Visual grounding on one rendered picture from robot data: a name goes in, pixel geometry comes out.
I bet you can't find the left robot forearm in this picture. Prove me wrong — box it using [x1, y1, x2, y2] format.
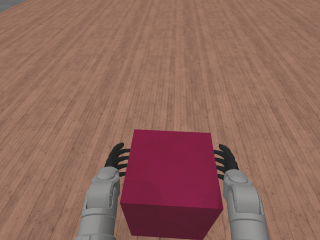
[73, 166, 120, 240]

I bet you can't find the robot right hand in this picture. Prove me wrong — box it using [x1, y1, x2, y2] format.
[213, 144, 239, 180]

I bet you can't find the carton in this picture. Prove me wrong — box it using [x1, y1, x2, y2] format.
[120, 129, 224, 240]

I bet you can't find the right robot forearm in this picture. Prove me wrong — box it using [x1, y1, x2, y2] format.
[223, 169, 270, 240]

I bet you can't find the robot left hand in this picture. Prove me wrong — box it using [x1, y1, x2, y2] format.
[104, 142, 131, 177]

